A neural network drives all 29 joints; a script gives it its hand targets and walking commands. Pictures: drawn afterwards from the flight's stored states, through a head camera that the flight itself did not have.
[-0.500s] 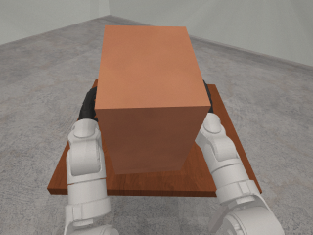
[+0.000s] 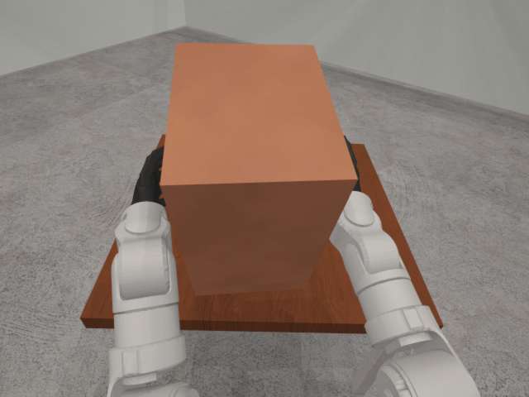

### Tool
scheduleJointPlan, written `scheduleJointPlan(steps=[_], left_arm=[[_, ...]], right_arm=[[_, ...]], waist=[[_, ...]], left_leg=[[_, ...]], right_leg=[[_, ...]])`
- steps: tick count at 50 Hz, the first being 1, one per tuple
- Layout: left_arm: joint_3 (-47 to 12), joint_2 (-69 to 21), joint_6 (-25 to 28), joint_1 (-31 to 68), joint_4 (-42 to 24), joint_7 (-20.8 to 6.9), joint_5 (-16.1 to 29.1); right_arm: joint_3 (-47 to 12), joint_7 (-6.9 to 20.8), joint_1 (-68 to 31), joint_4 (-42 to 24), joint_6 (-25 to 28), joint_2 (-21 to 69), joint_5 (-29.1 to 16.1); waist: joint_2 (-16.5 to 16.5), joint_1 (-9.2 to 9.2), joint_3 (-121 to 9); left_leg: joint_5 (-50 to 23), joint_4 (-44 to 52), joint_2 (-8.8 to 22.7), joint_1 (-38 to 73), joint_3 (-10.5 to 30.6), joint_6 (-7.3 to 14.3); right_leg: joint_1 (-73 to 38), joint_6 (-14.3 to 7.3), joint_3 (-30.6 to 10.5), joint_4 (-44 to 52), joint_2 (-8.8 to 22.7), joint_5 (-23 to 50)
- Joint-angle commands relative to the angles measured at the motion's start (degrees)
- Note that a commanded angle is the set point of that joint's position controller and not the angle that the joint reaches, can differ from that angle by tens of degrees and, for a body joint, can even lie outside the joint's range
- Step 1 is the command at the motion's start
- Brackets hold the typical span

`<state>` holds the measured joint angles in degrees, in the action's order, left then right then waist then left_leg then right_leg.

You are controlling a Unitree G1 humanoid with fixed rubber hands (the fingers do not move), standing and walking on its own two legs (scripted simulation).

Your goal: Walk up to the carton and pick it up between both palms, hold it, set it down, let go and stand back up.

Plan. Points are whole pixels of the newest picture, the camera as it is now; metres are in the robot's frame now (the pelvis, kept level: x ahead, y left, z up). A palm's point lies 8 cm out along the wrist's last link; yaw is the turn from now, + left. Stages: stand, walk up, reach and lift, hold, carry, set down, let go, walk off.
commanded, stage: hold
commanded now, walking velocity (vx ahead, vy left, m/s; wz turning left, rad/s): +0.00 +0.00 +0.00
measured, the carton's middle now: (249, 181) +0.38 +0.00 +0.18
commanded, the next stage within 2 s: none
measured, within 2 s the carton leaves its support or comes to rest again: neither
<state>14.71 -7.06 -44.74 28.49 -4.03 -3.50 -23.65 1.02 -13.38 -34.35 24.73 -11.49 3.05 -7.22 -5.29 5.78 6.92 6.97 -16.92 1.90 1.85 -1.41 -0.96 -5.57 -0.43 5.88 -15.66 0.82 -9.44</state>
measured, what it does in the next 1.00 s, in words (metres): stands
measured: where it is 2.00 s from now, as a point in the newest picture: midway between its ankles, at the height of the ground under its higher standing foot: outside the picture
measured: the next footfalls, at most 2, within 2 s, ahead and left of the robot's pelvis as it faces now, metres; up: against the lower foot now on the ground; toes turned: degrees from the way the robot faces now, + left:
none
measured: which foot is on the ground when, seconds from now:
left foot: down 0.00-1.00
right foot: down 0.00-1.00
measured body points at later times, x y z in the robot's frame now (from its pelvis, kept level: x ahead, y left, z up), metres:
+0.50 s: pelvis +0.00 +0.00 +0.00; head -0.03 +0.03 +0.45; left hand +0.36 +0.14 +0.17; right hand +0.37 -0.14 +0.19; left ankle +0.04 +0.13 -0.75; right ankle +0.01 -0.11 -0.75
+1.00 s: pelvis +0.00 +0.00 +0.00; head -0.03 +0.03 +0.45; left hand +0.36 +0.14 +0.17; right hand +0.36 -0.14 +0.18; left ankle +0.04 +0.13 -0.75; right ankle +0.01 -0.11 -0.75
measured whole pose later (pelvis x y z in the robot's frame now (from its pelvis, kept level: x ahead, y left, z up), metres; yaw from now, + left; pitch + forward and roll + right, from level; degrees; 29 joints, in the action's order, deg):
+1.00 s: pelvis +0.00 +0.00 +0.00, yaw -1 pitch -12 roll +0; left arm 15.7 -7.8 -44.8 29.3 -3.4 -3.8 -23.9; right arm 1.4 -13.1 -34.5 25.0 -11.5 3.0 -6.7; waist -5.2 5.3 7.4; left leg 6.5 -16.4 2.0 1.7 -2.1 -0.9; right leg -4.8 -0.5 5.4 -16.0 0.8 -9.2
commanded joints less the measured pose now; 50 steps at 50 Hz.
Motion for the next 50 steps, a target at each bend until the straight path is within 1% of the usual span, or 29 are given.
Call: scheduleJointPlan(steps=[1,4,5,6,10,13,15,16,17,20,24,25,27,29,30,31,32,33,36,37,38,39,40,42,43,45,47,48,50], left_arm=[[-25.06,-22.03,4.01,34.01,-7.1,-7.81,9.5],[-22.24,-20.97,3.96,36.27,-5.33,-8.07,8.17],[-22.64,-21.63,4.17,37.31,-5.16,-8.08,8.91],[-22.23,-21.84,4.25,37.49,-3.78,-8.0,8.23],[-23.29,-21.6,5.0,37.18,-5.52,-8.01,9.26],[-23.93,-22.26,5.19,37.46,-5.87,-7.81,9.24],[-22.51,-20.74,5.13,36.31,-5.36,-7.95,8.43],[-24.25,-21.71,4.87,35.61,-6.49,-7.93,9.01],[-23.09,-20.76,4.93,35.7,-5.4,-8.16,8.45],[-21.98,-20.38,4.47,35.6,-5.58,-8.04,7.72],[-22.54,-21.27,4.46,37.12,-5.24,-8.21,8.26],[-21.73,-20.7,4.26,35.56,-5.28,-8.26,7.54],[-23.91,-21.31,4.57,35.05,-6.32,-8.13,8.84],[-23.6,-21.55,4.34,35.16,-4.64,-8.18,8.59],[-23.95,-22.21,4.33,35.8,-6.28,-8.07,8.86],[-24.3,-22.19,4.06,34.11,-6.34,-8.34,8.87],[-24.98,-22.08,4.59,36.17,-8.15,-7.99,10.05],[-26.68,-22.65,5.07,36.14,-10.02,-7.86,10.76],[-24.92,-21.3,4.56,34.81,-7.59,-8.01,9.48],[-25.0,-20.94,4.45,34.12,-8.03,-8.34,9.6],[-24.24,-20.88,4.15,33.29,-7.69,-8.24,9.02],[-24.5,-20.61,4.12,35.22,-6.94,-8.35,9.31],[-23.6,-20.79,4.11,35.04,-7.64,-8.25,8.79],[-25.28,-21.9,3.91,35.02,-8.37,-7.99,9.66],[-23.89,-21.25,3.98,35.64,-6.7,-8.17,9.01],[-23.72,-22.13,4.43,36.93,-5.59,-7.59,9.03],[-23.63,-22.22,4.86,37.13,-6.08,-7.36,9.01],[-23.91,-22.8,5.14,38.76,-6.98,-6.95,9.07],[-24.36,-22.36,5.18,37.16,-5.56,-6.95,9.55]], right_arm=[[-20.37,6.65,-35.25,-14.48,3.12,24.43,-2.26],[-19.7,6.92,-36.6,-12.05,2.76,24.52,-1.56],[-19.15,7.24,-37.33,-11.7,2.64,25.04,-1.23],[-18.36,7.51,-39.25,-11.25,3.02,24.6,-0.55],[-20.34,6.66,-39.11,-15.07,3.95,26.26,-1.34],[-20.09,6.49,-38.31,-14.69,3.62,26.04,-1.69],[-20.2,6.17,-37.1,-13.51,3.55,26.19,-1.02],[-20.87,5.92,-36.68,-15.6,3.51,26.38,-1.59],[-20.14,5.95,-36.13,-13.3,3.11,25.79,-1.5],[-20.53,6.43,-36.47,-13.05,3.0,25.79,-1.85],[-18.94,6.47,-37.04,-11.74,2.87,25.22,-1.56],[-19.91,6.31,-36.44,-13.07,2.93,25.51,-2.04],[-21.16,6.2,-36.42,-15.12,3.45,25.75,-2.33],[-20.38,6.4,-37.1,-13.49,3.22,24.61,-1.63],[-19.84,6.65,-35.78,-11.66,2.83,24.44,-1.69],[-20.06,6.14,-34.99,-14.21,3.02,24.78,-1.73],[-20.97,6.51,-36.44,-15.15,3.34,24.94,-2.14],[-21.42,6.18,-34.38,-15.69,3.23,25.44,-2.33],[-21.34,5.79,-35.69,-16.02,3.05,25.04,-2.26],[-21.2,5.33,-33.89,-16.74,2.76,25.16,-2.04],[-21.21,5.8,-34.3,-15.63,2.55,24.59,-2.04],[-20.49,5.93,-34.92,-14.36,2.33,23.94,-1.26],[-20.9,6.28,-34.79,-14.2,2.21,24.96,-1.76],[-19.82,6.71,-35.08,-14.37,2.52,23.77,-1.69],[-19.83,6.73,-35.73,-14.13,2.56,23.94,-1.49],[-19.26,7.38,-38.12,-13.43,3.2,25.1,-0.86],[-20.21,7.56,-38.61,-14.3,3.75,25.45,-1.27],[-20.0,7.82,-39.51,-13.76,3.99,25.02,-1.25],[-20.64,7.41,-39.34,-15.24,4.25,25.39,-1.18]], waist=[[6.17,1.21,-22.39],[4.49,0.0,-18.52],[4.73,0.16,-18.91],[4.78,-0.62,-19.52],[4.27,0.37,-23.38],[5.55,0.73,-23.99],[4.65,0.18,-23.79],[5.73,1.02,-25.06],[5.1,0.81,-22.42],[5.56,-0.26,-21.04],[5.72,0.59,-20.95],[5.34,-0.11,-20.24],[5.39,0.54,-21.82],[5.9,0.25,-20.12],[6.4,0.47,-20.16],[5.47,1.47,-20.74],[6.22,0.71,-22.03],[6.14,1.9,-23.6],[5.82,1.12,-22.17],[5.2,2.3,-21.88],[5.32,1.08,-21.28],[5.37,1.29,-19.56],[5.96,0.17,-19.98],[6.43,1.04,-20.09],[5.25,0.54,-20.03],[5.65,0.08,-21.32],[5.25,-0.58,-23.32],[6.62,-0.78,-23.73],[5.14,-0.35,-24.08]], left_leg=[[-11.82,-0.06,-3.13,9.85,-2.7,0.29],[-6.96,1.88,-3.31,7.67,-3.19,1.31],[-5.88,2.08,-3.23,7.36,-3.08,1.4],[-4.64,2.3,-3.02,6.96,-3.24,1.37],[-9.42,0.66,-3.58,8.62,-3.37,1.55],[-10.06,0.46,-3.55,9.12,-2.88,0.87],[-9.72,0.55,-3.79,9.3,-3.24,1.27],[-11.07,-0.04,-3.66,9.51,-2.87,0.78],[-9.1,0.59,-3.74,9.15,-3.13,0.9],[-8.61,1.06,-3.76,7.64,-3.22,1.47],[-8.22,0.93,-3.61,8.79,-3.23,0.81],[-9.23,0.76,-3.87,8.89,-3.5,0.89],[-11.65,0.22,-3.72,9.69,-3.02,0.78],[-8.96,0.87,-3.47,8.63,-2.98,0.79],[-9.78,0.89,-3.1,9.57,-2.75,0.51],[-11.32,0.3,-3.33,9.21,-2.94,0.69],[-11.32,0.65,-3.14,9.53,-2.78,0.33],[-13.74,-0.2,-3.18,10.9,-2.62,0.1],[-12.34,-0.05,-3.59,9.99,-2.43,0.41],[-12.14,-0.13,-3.82,9.85,-2.76,0.56],[-11.85,0.19,-3.66,9.67,-2.98,0.63],[-8.85,1.2,-3.33,8.77,-2.71,0.75],[-8.88,1.3,-3.49,8.28,-2.91,0.93],[-8.91,1.5,-2.87,8.45,-2.68,0.61],[-7.42,1.79,-3.01,8.16,-2.9,0.75],[-5.62,1.87,-2.88,8.08,-2.61,0.84],[-7.5,1.28,-3.07,8.82,-3.17,0.69],[-7.14,1.3,-2.83,9.25,-2.51,0.64],[-8.37,1.01,-3.12,9.1,-2.66,0.64]], right_leg=[[-0.16,3.36,2.72,1.12,-3.28,11.33],[0.29,3.49,2.35,2.1,-2.73,7.35],[1.02,3.16,2.29,2.16,-2.76,5.68],[1.49,2.86,2.55,2.27,-2.89,4.52],[-1.12,3.89,2.12,1.48,-2.63,11.24],[-0.66,3.75,2.29,1.27,-2.92,11.04],[-1.69,3.99,2.1,1.43,-2.47,12.13],[-2.2,4.0,2.06,0.74,-2.77,14.24],[-0.98,4.12,1.97,1.31,-2.58,12.27],[-0.91,4.02,1.97,1.25,-2.58,11.39],[-0.46,3.39,2.23,1.55,-2.91,10.14],[-1.15,3.64,1.89,1.78,-2.74,11.2],[-0.84,3.9,2.3,1.19,-3.11,13.22],[0.47,3.55,2.47,1.81,-2.91,9.87],[0.81,3.04,2.75,1.58,-3.15,9.53],[-0.63,3.46,2.49,1.41,-3.16,11.71],[-0.02,3.44,2.69,1.29,-3.45,10.27],[-0.38,3.76,2.76,0.76,-3.34,13.55],[-0.55,3.92,2.49,1.23,-2.84,13.66],[-1.57,4.16,2.5,1.18,-2.78,14.55],[-0.73,3.99,2.49,1.34,-3.14,12.77],[0.56,4.01,2.39,1.81,-2.6,10.05],[0.04,3.69,2.47,1.46,-2.92,9.94],[1.06,3.24,2.81,1.62,-3.2,8.2],[0.14,3.34,2.66,2.14,-2.9,7.36],[1.08,3.01,2.66,1.85,-3.05,6.3],[0.83,3.0,2.81,1.66,-3.33,7.14],[1.13,2.8,2.85,1.44,-3.27,6.34],[0.73,3.31,2.67,1.65,-3.12,7.63]])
